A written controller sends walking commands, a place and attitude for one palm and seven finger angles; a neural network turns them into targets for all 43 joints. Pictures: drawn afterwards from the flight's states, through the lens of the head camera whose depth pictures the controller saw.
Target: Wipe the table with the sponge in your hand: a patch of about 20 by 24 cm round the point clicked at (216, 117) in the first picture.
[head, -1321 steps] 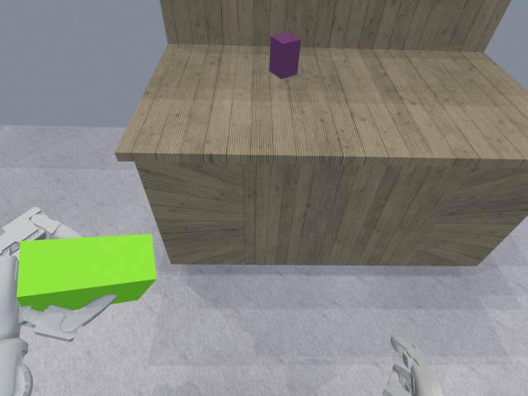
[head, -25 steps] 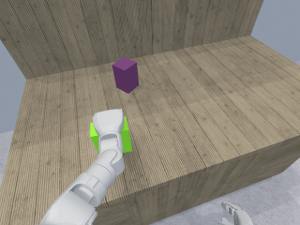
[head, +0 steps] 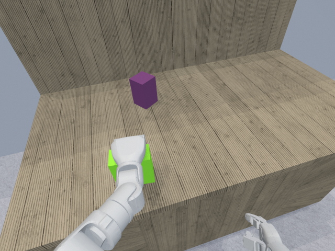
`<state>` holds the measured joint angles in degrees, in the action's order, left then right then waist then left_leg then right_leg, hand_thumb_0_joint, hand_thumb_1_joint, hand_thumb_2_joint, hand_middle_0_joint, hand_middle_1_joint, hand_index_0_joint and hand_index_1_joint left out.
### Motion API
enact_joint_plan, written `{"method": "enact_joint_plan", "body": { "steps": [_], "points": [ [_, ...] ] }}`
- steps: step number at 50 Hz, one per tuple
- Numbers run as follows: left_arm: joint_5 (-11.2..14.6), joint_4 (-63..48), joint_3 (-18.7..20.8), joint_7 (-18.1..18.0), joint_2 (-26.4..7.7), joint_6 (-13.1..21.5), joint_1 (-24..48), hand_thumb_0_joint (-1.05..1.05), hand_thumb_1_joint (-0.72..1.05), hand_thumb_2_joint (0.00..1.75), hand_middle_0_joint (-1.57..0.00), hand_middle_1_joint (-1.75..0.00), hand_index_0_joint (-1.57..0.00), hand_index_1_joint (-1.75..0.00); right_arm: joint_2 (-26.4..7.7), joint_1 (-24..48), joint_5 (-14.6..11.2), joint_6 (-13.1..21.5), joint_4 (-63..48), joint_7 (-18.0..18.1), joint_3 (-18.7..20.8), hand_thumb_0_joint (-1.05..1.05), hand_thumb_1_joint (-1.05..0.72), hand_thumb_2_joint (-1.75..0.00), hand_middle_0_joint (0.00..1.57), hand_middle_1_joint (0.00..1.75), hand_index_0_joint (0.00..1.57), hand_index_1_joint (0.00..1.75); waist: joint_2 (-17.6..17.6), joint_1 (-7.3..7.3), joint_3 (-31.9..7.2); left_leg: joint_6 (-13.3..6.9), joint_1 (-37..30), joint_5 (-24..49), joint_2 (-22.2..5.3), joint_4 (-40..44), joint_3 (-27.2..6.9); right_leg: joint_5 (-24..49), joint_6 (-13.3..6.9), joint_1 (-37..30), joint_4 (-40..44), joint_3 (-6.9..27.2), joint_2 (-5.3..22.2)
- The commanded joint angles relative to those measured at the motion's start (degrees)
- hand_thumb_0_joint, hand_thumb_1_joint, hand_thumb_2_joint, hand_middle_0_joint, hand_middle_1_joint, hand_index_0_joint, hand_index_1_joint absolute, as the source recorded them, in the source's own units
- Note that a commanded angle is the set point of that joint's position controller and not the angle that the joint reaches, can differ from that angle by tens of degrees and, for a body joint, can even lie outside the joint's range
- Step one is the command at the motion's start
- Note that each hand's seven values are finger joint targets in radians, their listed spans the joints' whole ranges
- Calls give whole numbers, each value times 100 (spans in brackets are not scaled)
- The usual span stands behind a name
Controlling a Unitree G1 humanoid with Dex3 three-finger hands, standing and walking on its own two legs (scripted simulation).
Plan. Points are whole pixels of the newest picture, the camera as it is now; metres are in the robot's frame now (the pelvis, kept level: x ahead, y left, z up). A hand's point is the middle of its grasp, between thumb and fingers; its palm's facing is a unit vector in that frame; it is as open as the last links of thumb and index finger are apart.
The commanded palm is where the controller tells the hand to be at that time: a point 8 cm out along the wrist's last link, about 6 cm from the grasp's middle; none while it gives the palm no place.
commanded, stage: wipe back along the third lane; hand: left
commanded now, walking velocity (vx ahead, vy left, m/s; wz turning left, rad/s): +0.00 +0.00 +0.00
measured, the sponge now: (134, 170) +0.34 +0.15 -0.02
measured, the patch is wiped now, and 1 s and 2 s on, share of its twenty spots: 1.00 1.00 1.00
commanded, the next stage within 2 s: slide back across to the middle lane in 0.88 s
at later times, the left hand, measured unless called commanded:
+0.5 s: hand (132, 161) +0.34 +0.15 +0.02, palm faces -0.02 -0.06 -1.00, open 9.3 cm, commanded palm +0.30 +0.14 +0.05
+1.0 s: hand (133, 160) +0.35 +0.15 +0.02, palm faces -0.03 -0.04 -1.00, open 9.3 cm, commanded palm +0.30 +0.14 +0.06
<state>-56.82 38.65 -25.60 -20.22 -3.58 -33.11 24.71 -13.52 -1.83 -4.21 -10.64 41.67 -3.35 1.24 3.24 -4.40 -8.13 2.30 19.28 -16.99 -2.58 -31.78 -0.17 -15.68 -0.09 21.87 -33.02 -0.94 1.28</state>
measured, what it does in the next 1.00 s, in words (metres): stands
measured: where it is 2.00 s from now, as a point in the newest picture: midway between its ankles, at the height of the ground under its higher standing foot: outside the picture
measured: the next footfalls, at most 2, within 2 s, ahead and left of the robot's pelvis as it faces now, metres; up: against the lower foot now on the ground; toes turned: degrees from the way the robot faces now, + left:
none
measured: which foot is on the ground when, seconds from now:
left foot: down 0.00-1.00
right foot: down 0.00-1.00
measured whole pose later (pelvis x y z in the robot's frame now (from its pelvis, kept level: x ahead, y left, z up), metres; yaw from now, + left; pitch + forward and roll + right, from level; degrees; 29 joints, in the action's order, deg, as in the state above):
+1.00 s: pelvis -0.01 +0.00 +0.00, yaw -1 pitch +5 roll +1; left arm -56.7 42.4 -22.8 -19.4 -3.4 -32.5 27.9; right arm -13.2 -2.9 -4.1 -9.2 42.3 -1.5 0.7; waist 2.7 -3.7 -7.9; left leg 2.3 20.9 -16.2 -2.6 -32.0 0.3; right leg -14.8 0.0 23.8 -33.4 -0.3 1.2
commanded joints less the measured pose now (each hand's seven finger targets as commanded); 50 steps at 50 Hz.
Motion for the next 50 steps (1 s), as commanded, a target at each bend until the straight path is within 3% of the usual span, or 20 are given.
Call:
{"method": "enact_joint_plan", "body": {
  "steps": [1,4,6,8,9,12,14,16,19,23,24,26,29,31,34,35,39,45,46,50],
  "points": [
    [243,-418,222,161,14,25,897,0,10,130,-120,-160,-120,-160,-576,1154,-45,267,-857,72,127,0,-90,-90,20,30,20,30,-1234,113,-567,-307,-204,831,368,295,344,978,-297,-560,639,-160,-240],
    [181,-507,438,179,-195,-22,728,0,10,130,-120,-160,-120,-160,-585,1189,-25,277,-856,101,120,0,-90,-90,20,30,20,30,-1055,-14,-700,-290,-209,960,382,318,337,1204,-331,-689,601,-125,-243],
    [143,-500,319,197,-152,-47,863,0,10,130,-120,-160,-120,-160,-583,1157,-40,281,-867,127,98,0,-90,-90,20,30,20,30,-1080,76,-647,-296,-213,938,386,298,357,1174,-302,-633,593,-138,-232],
    [81,-440,326,206,-168,-66,864,0,10,130,-120,-160,-120,-160,-581,1130,-26,288,-849,147,97,0,-90,-90,20,30,20,30,-1041,73,-689,-298,-218,971,394,288,372,1236,-304,-636,587,-108,-230],
    [112,-511,572,214,-372,-58,724,0,10,130,-120,-160,-120,-160,-595,1123,-19,298,-866,150,107,0,-90,-90,20,30,20,30,-1023,-17,-759,-289,-182,974,393,313,353,1254,-325,-715,593,-90,-240],
    [67,-531,413,244,-284,-52,800,0,10,130,-120,-160,-120,-160,-596,1105,-28,307,-899,184,82,0,-90,-90,20,30,20,30,-1038,75,-654,-297,-177,953,397,296,369,1231,-298,-643,594,-98,-227],
    [59,-578,683,251,-509,-38,693,0,10,130,-120,-160,-120,-160,-620,1083,-18,323,-888,197,104,0,-90,-90,20,30,20,30,-1074,-1,-773,-289,-152,1005,391,308,355,1315,-315,-731,582,-74,-238],
    [18,-609,392,256,-257,-40,712,0,10,130,-120,-160,-120,-160,-591,1072,-24,325,-918,200,96,0,-90,-90,20,30,20,30,-1003,74,-783,-294,-205,1053,395,273,390,1378,-304,-695,553,-98,-231],
    [17,-587,565,273,-409,-61,675,0,10,130,-120,-160,-120,-160,-612,1069,-26,333,-906,200,103,0,-90,-90,20,30,20,30,-1050,22,-735,-279,-140,996,380,320,347,1243,-323,-656,570,-105,-250],
    [20,-436,476,263,-337,-75,855,0,10,130,-120,-160,-120,-160,-611,1006,-30,374,-878,230,101,0,-90,-90,20,30,20,30,-1097,69,-712,-294,-154,877,380,326,364,984,-298,-534,590,-137,-257],
    [35,-500,680,248,-522,-47,963,0,10,130,-120,-160,-120,-160,-620,1004,-35,377,-868,240,109,0,-90,-90,20,30,20,30,-1027,54,-805,-280,-149,892,363,347,348,1000,-319,-574,573,-127,-263],
    [10,-388,347,241,-159,-33,836,0,10,130,-120,-160,-120,-160,-584,989,-27,388,-890,214,100,0,-90,-90,20,30,20,30,-938,76,-716,-278,-151,931,369,315,352,1058,-332,-492,514,-185,-267],
    [32,-386,445,226,-209,-16,850,0,10,130,-120,-160,-120,-160,-595,1007,-23,380,-899,179,122,0,-90,-90,20,30,20,30,-1054,40,-769,-277,-108,923,348,323,321,1035,-345,-490,506,-203,-282],
    [56,-320,407,193,-217,-8,1105,0,10,130,-120,-160,-120,-160,-598,968,-29,390,-871,205,114,0,-90,-90,20,30,20,30,-1081,125,-698,-291,-113,764,348,317,343,774,-311,-386,563,-194,-277],
    [83,-204,541,186,-302,-16,1116,0,10,130,-120,-160,-120,-160,-591,1005,-35,393,-836,230,105,0,-90,-90,20,30,20,30,-1050,73,-690,-275,-83,679,346,370,325,629,-318,-370,617,-164,-271],
    [78,-226,417,174,-212,12,1263,0,10,130,-120,-160,-120,-160,-584,968,-30,408,-850,232,102,0,-90,-90,20,30,20,30,-984,143,-682,-292,-125,698,345,341,348,678,-308,-348,592,-169,-268],
    [75,-44,542,149,-257,34,1216,0,10,130,-120,-160,-120,-160,-576,957,-26,406,-814,227,113,0,-90,-90,20,30,20,30,-1070,88,-728,-278,-87,709,334,351,320,668,-322,-341,590,-186,-276],
    [88,-12,370,114,-118,74,1429,0,10,130,-120,-160,-120,-160,-559,969,-32,397,-837,222,103,0,-90,-90,20,30,20,30,-942,144,-693,-277,-108,623,341,348,339,545,-313,-269,592,-192,-264],
    [96,66,358,98,-83,74,1447,0,10,130,-120,-160,-120,-160,-556,935,-27,406,-812,223,110,0,-90,-90,20,30,20,30,-1061,159,-713,-289,-105,639,345,330,342,570,-305,-282,600,-190,-267],
    [123,-9,514,69,-218,112,1335,0,10,130,-120,-160,-120,-160,-560,961,-20,412,-829,227,113,0,-90,-90,20,30,20,30,-1054,89,-838,-286,-124,712,349,338,345,696,-303,-430,598,-150,-244]
  ]
}}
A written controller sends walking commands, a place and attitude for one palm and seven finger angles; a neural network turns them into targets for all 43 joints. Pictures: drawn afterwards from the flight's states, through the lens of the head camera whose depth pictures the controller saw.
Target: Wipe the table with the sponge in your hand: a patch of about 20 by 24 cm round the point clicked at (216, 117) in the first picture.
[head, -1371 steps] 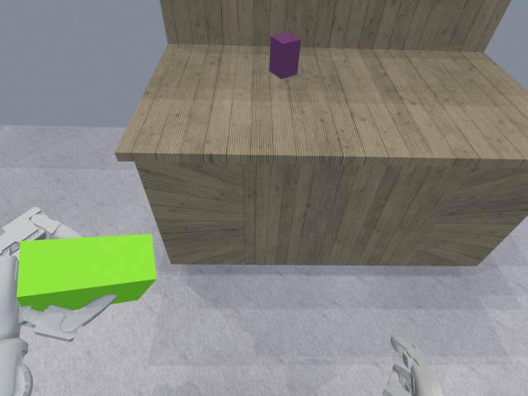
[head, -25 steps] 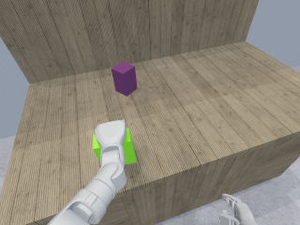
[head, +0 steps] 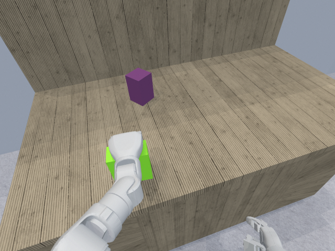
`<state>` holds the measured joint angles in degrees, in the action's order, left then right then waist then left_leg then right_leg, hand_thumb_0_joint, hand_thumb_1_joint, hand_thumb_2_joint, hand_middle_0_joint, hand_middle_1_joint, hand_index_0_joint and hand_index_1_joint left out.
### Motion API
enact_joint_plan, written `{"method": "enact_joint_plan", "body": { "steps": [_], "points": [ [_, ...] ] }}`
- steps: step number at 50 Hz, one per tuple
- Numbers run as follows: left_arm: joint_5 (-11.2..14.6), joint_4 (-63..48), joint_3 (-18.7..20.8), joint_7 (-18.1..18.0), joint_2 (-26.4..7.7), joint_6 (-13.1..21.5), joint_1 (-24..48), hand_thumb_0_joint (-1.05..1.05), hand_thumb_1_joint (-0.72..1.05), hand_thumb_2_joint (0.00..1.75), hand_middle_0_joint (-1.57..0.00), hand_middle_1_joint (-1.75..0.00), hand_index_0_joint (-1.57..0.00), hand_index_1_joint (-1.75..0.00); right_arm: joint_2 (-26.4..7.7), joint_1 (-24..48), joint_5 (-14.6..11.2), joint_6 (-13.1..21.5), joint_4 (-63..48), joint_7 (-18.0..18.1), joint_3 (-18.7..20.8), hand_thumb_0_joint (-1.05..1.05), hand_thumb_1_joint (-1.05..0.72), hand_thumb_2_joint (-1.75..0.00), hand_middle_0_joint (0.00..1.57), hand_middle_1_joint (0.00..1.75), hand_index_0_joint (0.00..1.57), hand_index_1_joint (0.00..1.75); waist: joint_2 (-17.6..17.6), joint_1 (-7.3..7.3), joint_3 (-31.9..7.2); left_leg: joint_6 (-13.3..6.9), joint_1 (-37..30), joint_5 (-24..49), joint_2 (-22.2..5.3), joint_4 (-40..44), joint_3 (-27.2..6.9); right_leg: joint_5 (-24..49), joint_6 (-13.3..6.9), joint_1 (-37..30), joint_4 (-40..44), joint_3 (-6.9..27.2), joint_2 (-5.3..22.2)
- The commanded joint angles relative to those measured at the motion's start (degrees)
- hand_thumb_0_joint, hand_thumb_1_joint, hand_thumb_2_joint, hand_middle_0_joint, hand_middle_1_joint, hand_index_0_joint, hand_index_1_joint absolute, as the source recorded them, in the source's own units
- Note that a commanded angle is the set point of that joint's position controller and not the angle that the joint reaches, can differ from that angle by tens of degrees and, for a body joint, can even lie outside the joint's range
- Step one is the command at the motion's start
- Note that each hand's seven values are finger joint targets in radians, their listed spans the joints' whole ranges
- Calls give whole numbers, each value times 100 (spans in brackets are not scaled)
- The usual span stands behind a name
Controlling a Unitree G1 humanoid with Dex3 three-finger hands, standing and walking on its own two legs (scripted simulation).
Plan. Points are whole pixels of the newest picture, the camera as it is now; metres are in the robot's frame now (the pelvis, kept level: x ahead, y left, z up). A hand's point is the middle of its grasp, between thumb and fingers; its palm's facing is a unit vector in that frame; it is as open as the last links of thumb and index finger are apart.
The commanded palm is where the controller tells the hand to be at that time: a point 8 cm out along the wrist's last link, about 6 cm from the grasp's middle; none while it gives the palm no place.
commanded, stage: slide back across to the middle lane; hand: left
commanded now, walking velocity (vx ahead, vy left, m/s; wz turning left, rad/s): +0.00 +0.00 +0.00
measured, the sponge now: (132, 167) +0.35 +0.15 -0.02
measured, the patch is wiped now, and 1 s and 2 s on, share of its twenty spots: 1.00 1.00 1.00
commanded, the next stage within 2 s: wipe forward along the middle lane in 0.68 s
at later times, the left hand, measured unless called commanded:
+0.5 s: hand (115, 161) +0.33 +0.18 +0.03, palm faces -0.01 -0.12 -0.99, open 9.3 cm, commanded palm +0.28 +0.19 +0.08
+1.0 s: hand (96, 165) +0.32 +0.23 +0.03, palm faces -0.05 -0.08 -1.00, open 9.3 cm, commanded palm +0.30 +0.23 +0.07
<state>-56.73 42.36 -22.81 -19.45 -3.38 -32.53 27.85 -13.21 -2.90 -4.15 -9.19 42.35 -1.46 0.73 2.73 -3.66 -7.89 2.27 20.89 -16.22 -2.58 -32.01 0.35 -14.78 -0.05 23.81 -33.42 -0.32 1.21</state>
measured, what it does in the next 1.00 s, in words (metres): stands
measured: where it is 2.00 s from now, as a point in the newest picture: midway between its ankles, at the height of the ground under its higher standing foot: outside the picture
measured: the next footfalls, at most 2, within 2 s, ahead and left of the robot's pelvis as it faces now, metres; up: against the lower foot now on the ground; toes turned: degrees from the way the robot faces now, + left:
none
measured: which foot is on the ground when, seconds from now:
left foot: down 0.00-1.00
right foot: down 0.00-1.00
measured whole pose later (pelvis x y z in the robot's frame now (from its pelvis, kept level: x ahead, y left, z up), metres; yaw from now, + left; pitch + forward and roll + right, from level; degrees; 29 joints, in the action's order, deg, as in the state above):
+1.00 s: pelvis +0.01 +0.01 +0.00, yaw +1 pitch +3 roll +0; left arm -58.8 21.7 -15.6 -10.2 -14.1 -26.0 12.6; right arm -14.0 -2.3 -3.8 -6.2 39.8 1.0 -0.4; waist 3.2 -5.2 -4.9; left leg 1.4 16.7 -17.0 -1.7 -30.8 0.0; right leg -15.3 0.8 18.9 -31.4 -0.7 2.0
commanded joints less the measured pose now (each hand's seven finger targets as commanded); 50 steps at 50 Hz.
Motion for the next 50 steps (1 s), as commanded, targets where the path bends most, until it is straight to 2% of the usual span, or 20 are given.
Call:
{"method": "enact_joint_plan", "body": {
  "steps": [1,3,4,7,9,11,14,16,19,21,24,26,34,37,39,41,44,45,49,50],
  "points": [
    [113,-502,213,-13,-217,74,957,0,10,130,-120,-160,-120,-160,-583,1085,-24,269,-919,23,171,0,-90,-90,20,30,20,30,-955,-11,-941,-281,-338,715,344,362,292,702,-316,-685,606,-239,-232],
    [129,-710,303,-13,-343,68,763,0,10,130,-120,-160,-120,-160,-581,1124,-27,273,-967,22,176,0,-90,-90,20,30,20,30,-994,-62,-977,-296,-401,779,344,376,312,779,-305,-826,658,-197,-220],
    [151,-854,573,-9,-603,66,651,0,10,130,-120,-160,-120,-160,-606,1156,-21,275,-986,34,183,0,-90,-90,20,30,20,30,-1047,-134,-1045,-295,-404,819,349,405,284,823,-308,-961,701,-168,-220],
    [85,-1152,436,30,-626,-36,577,0,10,130,-120,-160,-120,-160,-602,1235,-45,279,-1014,40,141,0,-90,-90,20,30,20,30,-968,-96,-839,-311,-504,862,361,450,314,871,-289,-998,773,-149,-198],
    [78,-1474,741,76,-973,-90,328,0,10,130,-120,-160,-120,-160,-624,1321,-42,292,-1061,48,144,0,-90,-90,20,30,20,30,-927,-212,-931,-316,-580,974,374,492,288,988,-298,-1200,824,-105,-194],
    [19,-1601,541,165,-883,-159,268,0,10,130,-120,-160,-120,-160,-611,1362,-62,295,-1082,62,109,0,-90,-90,20,30,20,30,-833,-164,-678,-329,-640,899,387,532,312,779,-286,-1106,896,-121,-188],
    [-56,-1881,797,314,-1273,-160,298,0,10,130,-120,-160,-120,-160,-659,1371,-60,323,-1077,102,105,0,-90,-90,20,30,20,30,-809,-179,-707,-339,-773,942,393,568,268,731,-308,-1165,970,-57,-200],
    [-113,-1945,550,410,-1035,-111,97,0,10,130,-120,-160,-120,-160,-642,1352,-60,343,-1104,93,90,0,-90,-90,20,30,20,30,-785,-146,-619,-351,-805,1023,396,562,268,883,-312,-1134,898,-132,-207],
    [-119,-2173,872,497,-1347,27,-194,0,10,130,-120,-160,-120,-160,-685,1328,-42,364,-1131,86,115,0,-90,-90,20,30,20,30,-819,-203,-724,-354,-866,1209,389,537,236,1195,-335,-1273,866,-74,-222],
    [-160,-2313,711,521,-1193,117,-372,0,10,130,-120,-160,-120,-160,-662,1289,-39,388,-1167,80,114,0,-90,-90,20,30,20,30,-827,-183,-730,-363,-896,1287,396,496,264,1353,-322,-1281,816,-94,-217],
    [-205,-2498,1033,514,-1497,202,-748,0,10,130,-120,-160,-120,-160,-684,1302,-32,418,-1181,53,133,0,-90,-90,20,30,20,30,-764,-254,-710,-335,-897,1446,392,469,218,1606,-358,-1337,771,-26,-231],
    [-204,-2658,867,517,-1356,205,-899,0,10,130,-120,-160,-120,-160,-663,1332,-39,432,-1232,39,105,0,-90,-90,20,30,20,30,-694,-244,-641,-338,-895,1458,389,473,224,1631,-345,-1305,727,-98,-221],
    [-219,-2930,1372,600,-1950,132,-1128,0,10,130,-120,-160,-120,-160,-723,1394,-28,484,-1228,106,73,0,-90,-90,20,30,20,30,-623,-290,-556,-342,-918,1470,394,494,158,1575,-349,-1333,758,-24,-236],
    [-205,-3054,991,728,-1599,179,-1091,0,10,130,-120,-160,-120,-160,-697,1358,-36,517,-1262,125,55,0,-90,-90,20,30,20,30,-553,-193,-524,-358,-922,1435,393,476,167,1535,-325,-1228,719,-98,-222],
    [-141,-3251,1042,824,-1673,247,-1013,0,10,130,-120,-160,-120,-160,-713,1358,-26,523,-1301,142,61,0,-90,-90,20,30,20,30,-504,-181,-594,-368,-941,1418,379,497,104,1468,-344,-1225,730,-85,-236],
    [-175,-3041,845,874,-1524,319,-631,0,10,130,-120,-160,-120,-160,-708,1254,-23,521,-1234,194,55,0,-90,-90,20,30,20,30,-560,-55,-377,-376,-886,1198,368,490,114,1139,-321,-948,748,-164,-234],
    [-226,-2967,1125,846,-1821,532,-283,0,10,130,-120,-160,-120,-160,-734,1129,4,539,-1169,266,74,0,-90,-90,20,30,20,30,-482,-76,-553,-357,-862,1130,359,495,81,1051,-354,-906,714,-142,-245],
    [-263,-2892,953,829,-1644,588,-142,0,10,130,-120,-160,-120,-160,-707,1064,7,553,-1170,274,72,0,-90,-90,20,30,20,30,-496,-32,-592,-362,-849,1103,370,475,97,1018,-344,-861,656,-196,-238],
    [-270,-2530,1257,673,-1844,781,131,0,10,130,-120,-160,-120,-160,-737,923,31,572,-1055,345,104,0,-90,-90,20,30,20,30,-580,-35,-753,-330,-747,1102,351,438,80,1107,-359,-820,613,-158,-242],
    [-268,-2409,1141,635,-1726,795,226,0,10,130,-120,-160,-120,-160,-721,872,18,583,-1054,362,103,0,-90,-90,20,30,20,30,-626,16,-730,-341,-710,1055,362,413,94,1046,-337,-769,604,-194,-228]
  ]
}}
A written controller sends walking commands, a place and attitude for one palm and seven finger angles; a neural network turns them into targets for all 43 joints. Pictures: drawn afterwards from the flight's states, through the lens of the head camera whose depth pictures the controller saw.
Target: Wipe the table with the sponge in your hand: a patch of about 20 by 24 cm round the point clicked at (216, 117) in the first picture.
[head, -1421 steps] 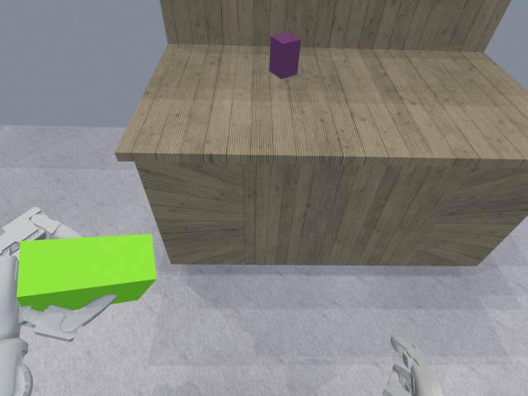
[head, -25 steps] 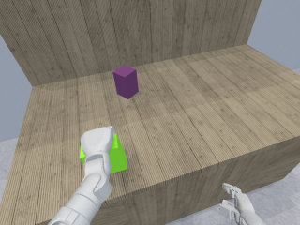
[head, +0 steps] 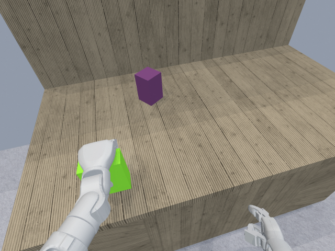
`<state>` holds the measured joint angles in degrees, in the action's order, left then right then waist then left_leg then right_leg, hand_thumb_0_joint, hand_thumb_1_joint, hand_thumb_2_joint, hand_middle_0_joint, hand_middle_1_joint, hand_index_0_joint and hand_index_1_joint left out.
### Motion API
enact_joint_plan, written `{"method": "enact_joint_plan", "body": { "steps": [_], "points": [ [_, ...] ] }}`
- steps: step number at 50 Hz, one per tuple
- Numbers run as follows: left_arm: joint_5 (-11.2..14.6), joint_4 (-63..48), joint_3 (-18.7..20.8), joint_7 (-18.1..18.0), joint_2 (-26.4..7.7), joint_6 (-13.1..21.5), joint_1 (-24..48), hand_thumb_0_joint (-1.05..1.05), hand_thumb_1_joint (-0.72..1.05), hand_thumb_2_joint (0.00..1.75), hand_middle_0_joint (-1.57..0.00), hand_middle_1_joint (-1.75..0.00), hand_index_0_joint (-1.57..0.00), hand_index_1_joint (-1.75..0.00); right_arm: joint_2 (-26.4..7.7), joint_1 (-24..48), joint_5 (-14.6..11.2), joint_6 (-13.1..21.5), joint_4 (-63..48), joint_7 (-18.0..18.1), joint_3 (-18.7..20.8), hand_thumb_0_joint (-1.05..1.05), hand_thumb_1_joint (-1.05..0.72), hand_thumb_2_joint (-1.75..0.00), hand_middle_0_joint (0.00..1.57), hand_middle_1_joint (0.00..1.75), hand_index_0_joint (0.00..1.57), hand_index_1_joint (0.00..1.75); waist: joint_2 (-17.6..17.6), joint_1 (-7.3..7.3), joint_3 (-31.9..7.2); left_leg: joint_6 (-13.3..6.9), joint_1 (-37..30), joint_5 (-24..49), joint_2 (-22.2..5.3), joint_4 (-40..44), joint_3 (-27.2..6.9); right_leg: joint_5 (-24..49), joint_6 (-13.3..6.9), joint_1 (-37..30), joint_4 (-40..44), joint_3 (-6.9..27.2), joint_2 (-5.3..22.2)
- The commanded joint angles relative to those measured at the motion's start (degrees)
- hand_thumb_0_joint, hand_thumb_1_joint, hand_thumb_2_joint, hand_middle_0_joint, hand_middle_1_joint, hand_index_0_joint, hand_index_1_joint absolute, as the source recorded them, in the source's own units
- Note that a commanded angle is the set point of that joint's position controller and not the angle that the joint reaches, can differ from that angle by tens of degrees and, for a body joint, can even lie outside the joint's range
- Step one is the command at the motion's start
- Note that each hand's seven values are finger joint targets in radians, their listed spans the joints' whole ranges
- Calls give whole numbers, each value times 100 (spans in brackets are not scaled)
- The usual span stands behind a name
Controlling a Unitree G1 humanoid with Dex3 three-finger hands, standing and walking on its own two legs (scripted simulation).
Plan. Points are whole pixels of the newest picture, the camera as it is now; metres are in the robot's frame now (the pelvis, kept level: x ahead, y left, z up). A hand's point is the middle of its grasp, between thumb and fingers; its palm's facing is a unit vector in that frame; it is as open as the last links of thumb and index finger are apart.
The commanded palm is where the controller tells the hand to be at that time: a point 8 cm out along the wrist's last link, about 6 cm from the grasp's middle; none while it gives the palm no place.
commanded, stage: wipe forward along the middle lane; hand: left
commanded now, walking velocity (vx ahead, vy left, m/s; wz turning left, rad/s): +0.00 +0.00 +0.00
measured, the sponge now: (108, 177) +0.30 +0.22 -0.02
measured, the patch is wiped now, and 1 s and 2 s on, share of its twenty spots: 1.00 1.00 1.00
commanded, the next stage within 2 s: slide back across to the first lane in 1.40 s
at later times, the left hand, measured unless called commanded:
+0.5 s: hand (104, 152) +0.36 +0.24 +0.02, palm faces -0.07 -0.02 -1.00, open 9.3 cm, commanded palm +0.34 +0.24 +0.05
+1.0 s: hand (101, 137) +0.41 +0.27 +0.02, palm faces -0.10 +0.00 -1.00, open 9.3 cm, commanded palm +0.39 +0.26 +0.06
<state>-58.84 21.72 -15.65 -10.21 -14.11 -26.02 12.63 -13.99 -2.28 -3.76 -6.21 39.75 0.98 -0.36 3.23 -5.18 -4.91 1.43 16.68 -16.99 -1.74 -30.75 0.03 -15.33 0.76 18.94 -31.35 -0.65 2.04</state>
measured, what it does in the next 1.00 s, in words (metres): stands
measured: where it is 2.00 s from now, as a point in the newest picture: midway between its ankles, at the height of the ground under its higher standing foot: outside the picture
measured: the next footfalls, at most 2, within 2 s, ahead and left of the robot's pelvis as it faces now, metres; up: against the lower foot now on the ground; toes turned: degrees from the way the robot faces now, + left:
none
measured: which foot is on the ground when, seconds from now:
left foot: down 0.00-1.00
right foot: down 0.00-1.00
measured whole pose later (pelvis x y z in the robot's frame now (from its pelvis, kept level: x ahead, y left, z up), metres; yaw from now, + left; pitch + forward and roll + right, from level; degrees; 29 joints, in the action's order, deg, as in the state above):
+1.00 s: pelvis -0.02 +0.00 -0.01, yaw -1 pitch +13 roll +0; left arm -59.0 60.9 -3.6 -16.4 -24.3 -13.4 42.6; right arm -15.5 -12.8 -3.6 -3.5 44.6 1.8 1.3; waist 2.2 2.2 -6.6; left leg 1.3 32.6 -16.2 -2.7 -36.1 0.4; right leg -12.7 1.0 34.1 -34.1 0.1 1.0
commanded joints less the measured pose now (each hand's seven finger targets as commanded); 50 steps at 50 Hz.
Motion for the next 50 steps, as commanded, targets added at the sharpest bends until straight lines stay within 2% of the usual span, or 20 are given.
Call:
{"method": "enact_joint_plan", "body": {
  "steps": [1,8,9,11,14,16,19,22,24,25,27,29,31,34,37,39,43,44,47,50],
  "points": [
    [-44,-57,470,-322,-660,132,1729,0,10,130,-120,-160,-120,-160,-654,773,-27,285,-730,129,218,0,-90,-90,20,30,20,30,-746,178,-915,-241,-204,1016,268,300,127,969,-407,-198,422,-167,-307],
    [-61,862,542,-364,-805,165,2345,0,10,130,-120,-160,-120,-160,-725,522,-43,257,-568,190,234,0,-90,-90,20,30,20,30,-770,301,-944,-240,49,798,286,223,164,794,-371,-6,413,-175,-277],
    [-19,967,751,-363,-994,192,2343,0,10,130,-120,-160,-120,-160,-748,496,-41,249,-567,205,241,0,-90,-90,20,30,20,30,-803,274,-999,-236,117,753,280,239,149,752,-372,-48,435,-135,-279],
    [-5,1110,647,-374,-887,291,2453,0,10,130,-120,-160,-120,-160,-740,375,-42,264,-575,211,251,0,-90,-90,20,30,20,30,-805,319,-1083,-247,186,743,284,190,168,794,-348,-31,379,-160,-269],
    [-9,1464,885,-405,-1129,400,2499,0,10,130,-120,-160,-120,-160,-781,251,-39,254,-536,212,271,0,-90,-90,20,30,20,30,-835,316,-1031,-235,370,596,272,179,174,644,-341,55,409,-110,-272],
    [-29,1646,755,-437,-1050,505,2785,0,10,130,-120,-160,-120,-160,-782,119,-41,272,-505,219,284,0,-90,-90,20,30,20,30,-882,431,-951,-256,474,459,267,130,200,502,-305,194,400,-123,-261],
    [-44,1830,1250,-517,-1609,635,2755,0,10,130,-120,-160,-120,-160,-845,-33,-18,291,-460,227,331,0,-90,-90,20,30,20,30,-958,348,-1211,-256,602,486,253,92,211,598,-293,10,399,-27,-253],
    [-27,2012,876,-573,-1197,722,2962,0,10,130,-120,-160,-120,-160,-811,-103,-34,320,-437,205,343,0,-90,-90,20,30,20,30,-835,483,-1038,-262,653,382,243,67,255,494,-262,240,408,-54,-239],
    [-21,2111,1336,-633,-1762,753,3018,0,10,130,-120,-160,-120,-160,-866,-151,-30,326,-398,216,357,0,-90,-90,20,30,20,30,-877,404,-1174,-270,727,329,241,73,246,404,-265,126,452,16,-242],
    [-37,2074,1218,-640,-1727,790,3189,0,10,130,-120,-160,-120,-160,-850,-208,-36,338,-412,229,348,0,-90,-90,20,30,20,30,-828,470,-1276,-288,759,280,265,63,274,350,-231,80,440,26,-222],
    [-33,2403,1023,-648,-1523,813,3354,0,10,130,-120,-160,-120,-160,-841,-244,-46,364,-361,229,331,0,-90,-90,20,30,20,30,-899,558,-956,-284,871,77,243,100,266,65,-213,343,487,-22,-225],
    [-72,2590,1413,-686,-2114,857,3732,0,10,130,-120,-160,-120,-160,-908,-305,-40,377,-271,258,331,0,-90,-90,20,30,20,30,-848,558,-954,-287,959,-62,243,115,248,-181,-219,398,536,54,-227],
    [-107,2720,1084,-691,-1782,924,3927,0,10,130,-120,-160,-120,-160,-850,-422,-49,426,-263,247,347,0,-90,-90,20,30,20,30,-666,637,-1087,-300,924,-42,239,81,283,-102,-213,454,473,15,-214],
    [-97,2973,1470,-721,-2225,991,3941,0,10,130,-120,-160,-120,-160,-909,-543,-31,423,-207,226,353,0,-90,-90,20,30,20,30,-750,584,-1344,-296,985,113,215,44,259,123,-220,287,444,52,-229],
    [-70,3099,1232,-722,-2005,1056,4137,0,10,130,-120,-160,-120,-160,-893,-638,-35,447,-202,206,351,0,-90,-90,20,30,20,30,-693,685,-1345,-300,1031,101,205,9,274,187,-195,393,404,14,-226],
    [-90,3232,1539,-738,-2438,1091,4326,0,10,130,-120,-160,-120,-160,-947,-691,-27,450,-161,220,343,0,-90,-90,20,30,20,30,-789,697,-1348,-308,1135,83,195,13,249,156,-192,365,421,45,-238],
    [-157,3425,1256,-747,-2114,1154,4348,0,10,130,-120,-160,-120,-160,-930,-858,-14,468,-131,170,368,0,-90,-90,20,30,20,30,-603,756,-1437,-295,1117,265,182,-55,258,471,-208,479,298,-25,-245],
    [-133,3416,1424,-760,-2231,1174,4369,0,10,130,-120,-160,-120,-160,-942,-885,-11,462,-105,160,385,0,-90,-90,20,30,20,30,-613,723,-1601,-298,1074,390,172,-63,237,600,-226,414,275,-25,-264],
    [-138,3474,1215,-778,-2029,1190,4619,0,10,130,-120,-160,-120,-160,-940,-1008,-4,458,-60,141,402,0,-90,-90,20,30,20,30,-595,846,-1572,-308,1057,438,155,-119,250,685,-215,556,251,-59,-274],
    [-124,3557,1361,-802,-2247,1202,4727,0,10,130,-120,-160,-120,-160,-976,-1095,5,450,-24,132,417,0,-90,-90,20,30,20,30,-638,843,-1717,-310,1092,481,156,-133,228,701,-211,519,206,-65,-288]
  ]
}}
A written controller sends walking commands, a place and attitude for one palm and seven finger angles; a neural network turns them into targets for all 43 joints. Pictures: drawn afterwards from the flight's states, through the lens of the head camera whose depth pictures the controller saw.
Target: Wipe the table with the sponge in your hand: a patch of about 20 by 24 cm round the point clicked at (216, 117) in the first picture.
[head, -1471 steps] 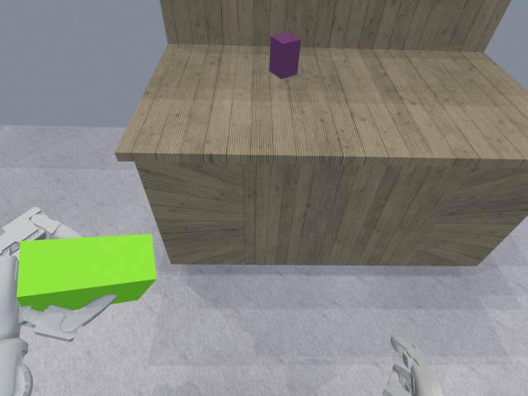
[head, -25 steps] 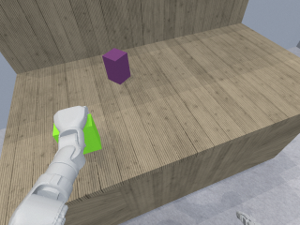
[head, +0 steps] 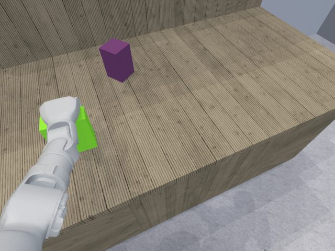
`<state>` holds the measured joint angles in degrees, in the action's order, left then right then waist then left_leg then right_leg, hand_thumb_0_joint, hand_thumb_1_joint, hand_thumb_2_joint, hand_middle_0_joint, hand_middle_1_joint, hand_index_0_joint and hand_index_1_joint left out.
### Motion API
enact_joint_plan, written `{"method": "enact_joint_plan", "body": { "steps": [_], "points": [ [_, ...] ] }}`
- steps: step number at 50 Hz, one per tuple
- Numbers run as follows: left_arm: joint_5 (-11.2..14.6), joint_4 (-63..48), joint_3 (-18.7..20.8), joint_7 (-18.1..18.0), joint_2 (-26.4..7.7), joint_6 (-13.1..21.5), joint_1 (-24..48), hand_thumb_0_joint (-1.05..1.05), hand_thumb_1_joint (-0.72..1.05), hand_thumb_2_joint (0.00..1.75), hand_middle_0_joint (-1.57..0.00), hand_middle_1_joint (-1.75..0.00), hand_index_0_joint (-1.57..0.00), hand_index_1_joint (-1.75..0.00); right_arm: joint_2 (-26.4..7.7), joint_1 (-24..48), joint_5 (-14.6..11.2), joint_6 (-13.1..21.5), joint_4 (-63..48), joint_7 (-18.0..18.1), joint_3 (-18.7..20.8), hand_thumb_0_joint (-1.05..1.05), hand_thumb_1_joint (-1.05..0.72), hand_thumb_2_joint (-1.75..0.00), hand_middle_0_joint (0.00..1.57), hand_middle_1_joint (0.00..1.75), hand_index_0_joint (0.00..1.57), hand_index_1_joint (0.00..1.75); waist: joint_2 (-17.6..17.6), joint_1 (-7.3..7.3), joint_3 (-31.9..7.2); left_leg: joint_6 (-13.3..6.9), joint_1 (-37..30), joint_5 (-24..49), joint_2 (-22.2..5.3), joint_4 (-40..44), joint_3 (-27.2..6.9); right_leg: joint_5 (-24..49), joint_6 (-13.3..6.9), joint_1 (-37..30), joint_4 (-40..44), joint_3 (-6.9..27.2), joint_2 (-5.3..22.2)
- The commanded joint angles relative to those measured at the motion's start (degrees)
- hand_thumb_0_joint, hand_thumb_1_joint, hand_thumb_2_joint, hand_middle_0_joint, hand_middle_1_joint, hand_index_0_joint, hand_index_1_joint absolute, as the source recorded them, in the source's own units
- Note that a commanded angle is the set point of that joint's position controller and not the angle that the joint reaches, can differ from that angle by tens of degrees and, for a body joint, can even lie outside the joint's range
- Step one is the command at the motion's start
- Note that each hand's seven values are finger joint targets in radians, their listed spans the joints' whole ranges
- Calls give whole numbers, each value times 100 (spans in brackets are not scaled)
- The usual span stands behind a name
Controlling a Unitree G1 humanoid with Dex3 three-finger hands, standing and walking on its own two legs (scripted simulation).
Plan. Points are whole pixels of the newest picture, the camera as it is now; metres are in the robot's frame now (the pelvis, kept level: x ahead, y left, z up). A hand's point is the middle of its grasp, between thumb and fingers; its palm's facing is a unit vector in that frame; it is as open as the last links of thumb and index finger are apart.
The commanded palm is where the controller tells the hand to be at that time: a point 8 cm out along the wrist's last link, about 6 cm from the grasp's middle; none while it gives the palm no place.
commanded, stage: wipe forward along the middle lane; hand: left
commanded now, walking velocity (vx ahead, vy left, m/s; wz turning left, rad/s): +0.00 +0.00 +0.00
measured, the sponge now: (73, 137) +0.41 +0.28 -0.01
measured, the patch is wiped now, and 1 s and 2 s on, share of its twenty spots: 1.00 1.00 1.00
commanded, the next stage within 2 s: slide back across to the first lane in 0.40 s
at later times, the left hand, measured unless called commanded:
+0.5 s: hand (68, 110) +0.48 +0.29 +0.03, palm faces -0.12 +0.02 -0.99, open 9.3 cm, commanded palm +0.46 +0.28 +0.07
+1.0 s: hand (50, 114) +0.46 +0.34 +0.04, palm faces -0.13 +0.00 -0.99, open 9.3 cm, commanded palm +0.43 +0.33 +0.09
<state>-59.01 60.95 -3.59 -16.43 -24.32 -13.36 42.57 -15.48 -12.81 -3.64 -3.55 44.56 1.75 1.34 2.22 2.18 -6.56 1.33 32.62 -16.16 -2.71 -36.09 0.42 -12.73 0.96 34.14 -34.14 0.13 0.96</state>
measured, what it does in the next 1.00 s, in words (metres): stands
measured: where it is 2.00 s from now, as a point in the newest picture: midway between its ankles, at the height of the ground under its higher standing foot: outside the picture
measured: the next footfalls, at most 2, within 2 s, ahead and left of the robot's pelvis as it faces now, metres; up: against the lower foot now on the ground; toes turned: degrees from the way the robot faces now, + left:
none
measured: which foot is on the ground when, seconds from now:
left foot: down 0.00-1.00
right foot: down 0.00-1.00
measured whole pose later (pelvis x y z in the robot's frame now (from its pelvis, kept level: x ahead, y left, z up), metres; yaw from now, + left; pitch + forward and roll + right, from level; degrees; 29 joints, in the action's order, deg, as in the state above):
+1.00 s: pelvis +0.03 +0.01 +0.00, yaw +0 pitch +15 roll -1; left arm -60.9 61.6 2.2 -12.9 -32.3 -9.6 43.1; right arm -16.1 -14.4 -3.5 -4.7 43.4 0.4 1.8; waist 1.7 3.7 -6.2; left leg 0.6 32.3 -18.4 -2.8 -36.1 0.3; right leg -13.9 1.6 32.8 -32.1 -0.1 0.9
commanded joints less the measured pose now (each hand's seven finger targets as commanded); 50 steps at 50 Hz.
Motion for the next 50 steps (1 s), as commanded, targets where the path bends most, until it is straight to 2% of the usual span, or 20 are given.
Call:
{"method": "enact_joint_plan", "body": {
  "steps": [1,4,6,8,13,15,17,20,21,24,26,30,31,33,34,38,42,45,47,50],
  "points": [
    [-131,-275,112,-194,-1188,-66,1807,0,10,130,-120,-160,-120,-160,-823,-59,-8,182,-483,55,244,0,-90,-90,20,30,20,30,-542,153,-1460,-302,-472,394,244,388,181,438,-236,-906,480,-156,-186],
    [-142,-147,281,-195,-1459,-92,2033,0,10,130,-120,-160,-120,-160,-870,-113,-7,181,-435,51,237,0,-90,-90,20,30,20,30,-576,167,-1472,-303,-409,456,231,389,151,489,-243,-914,476,-153,-189],
    [-199,-49,82,-180,-1353,-124,2293,0,10,130,-120,-160,-120,-160,-867,-197,-9,190,-401,53,239,0,-90,-90,20,30,20,30,-449,282,-1410,-309,-447,415,223,363,158,391,-236,-716,452,-179,-198],
    [-216,58,-32,-140,-1247,-162,2398,0,10,130,-120,-160,-120,-160,-859,-231,-10,193,-393,38,232,0,-90,-90,20,30,20,30,-253,295,-1392,-291,-486,343,217,372,143,250,-256,-565,437,-207,-212],
    [-231,211,22,-94,-1301,-122,2594,0,10,130,-120,-160,-120,-160,-875,-445,34,193,-373,7,254,0,-90,-90,20,30,20,30,-265,339,-1663,-294,-499,646,179,232,109,561,-273,-561,306,-242,-251],
    [-251,178,147,-89,-1480,-88,2628,0,10,130,-120,-160,-120,-160,-895,-519,49,174,-371,6,270,0,-90,-90,20,30,20,30,-245,327,-1862,-295,-514,891,179,154,97,840,-281,-664,220,-224,-256],
    [-251,253,29,-88,-1249,-92,2560,0,10,130,-120,-160,-120,-160,-876,-565,65,160,-358,-27,293,0,-90,-90,20,30,20,30,-192,344,-1817,-281,-533,952,163,120,91,863,-293,-542,205,-269,-275],
    [-267,324,113,-106,-1320,-95,2509,0,10,130,-120,-160,-120,-160,-899,-637,77,118,-343,-42,307,0,-90,-90,20,30,20,30,-257,331,-1904,-280,-489,1094,164,61,65,987,-303,-553,146,-271,-292],
    [-244,272,-92,-102,-1100,-99,2695,0,10,130,-120,-160,-120,-160,-883,-612,74,117,-331,-48,305,0,-90,-90,20,30,20,30,-199,426,-1768,-276,-505,995,145,68,75,876,-291,-393,172,-295,-299],
    [-277,326,190,-129,-1503,-123,3008,0,10,130,-120,-160,-120,-160,-939,-664,85,106,-247,-38,306,0,-90,-90,20,30,20,30,-177,448,-1732,-290,-422,964,129,60,30,802,-311,-332,170,-271,-291],
    [-257,329,125,-119,-1411,-132,2801,0,10,130,-120,-160,-120,-160,-908,-721,84,109,-291,-64,312,0,-90,-90,20,30,20,30,-194,382,-1908,-296,-464,993,148,39,53,847,-299,-451,145,-280,-299],
    [-296,-62,473,-83,-1871,-59,2588,0,10,130,-120,-160,-120,-160,-891,-728,79,65,-361,-74,337,0,-90,-90,20,30,20,30,-16,178,-2390,-304,-666,1424,170,24,64,1336,-319,-937,82,-239,-282],
    [-267,-87,371,-69,-1714,-57,2467,0,10,130,-120,-160,-120,-160,-874,-692,77,58,-399,-88,338,0,-90,-90,20,30,20,30,-99,195,-2277,-308,-653,1398,175,47,87,1375,-300,-981,131,-261,-284],
    [-252,-225,574,-71,-1978,-42,2226,0,10,130,-120,-160,-120,-160,-896,-622,49,34,-434,-91,329,0,-90,-90,20,30,20,30,-201,103,-2232,-316,-637,1310,196,132,95,1330,-288,-1166,203,-245,-272],
    [-251,-378,731,-73,-2215,-21,2311,0,10,130,-120,-160,-120,-160,-917,-544,42,29,-434,-87,311,0,-90,-90,20,30,20,30,-33,57,-2241,-317,-670,1389,202,169,80,1405,-311,-1242,205,-221,-253],
    [-314,-301,576,-38,-2168,-96,2030,0,10,130,-120,-160,-120,-160,-927,-460,1,19,-465,-101,282,0,-90,-90,20,30,20,30,-89,87,-1804,-324,-643,1142,236,304,107,1171,-289,-1204,335,-250,-249],
    [-333,-432,799,72,-2565,20,1941,0,10,130,-120,-160,-120,-160,-965,-474,1,20,-458,-82,276,0,-90,-90,20,30,20,30,-68,27,-1903,-345,-719,1238,263,331,130,1376,-293,-1458,376,-203,-226],
    [-360,-621,654,181,-2389,176,1907,0,10,130,-120,-160,-120,-160,-950,-474,-3,26,-500,-72,300,0,-90,-90,20,30,20,30,121,64,-1846,-345,-895,1384,259,330,113,1442,-324,-1386,378,-227,-231],
    [-371,-591,705,232,-2478,253,1879,0,10,130,-120,-160,-120,-160,-967,-477,-10,13,-487,-53,311,0,-90,-90,20,30,20,30,26,102,-1744,-349,-893,1322,264,315,117,1408,-316,-1338,425,-210,-236],
    [-332,-786,724,282,-2409,462,1747,0,10,130,-120,-160,-120,-160,-954,-531,5,13,-491,-34,351,0,-90,-90,20,30,20,30,95,74,-1939,-345,-1059,1710,259,250,101,1772,-345,-1426,342,-229,-237]
  ]
}}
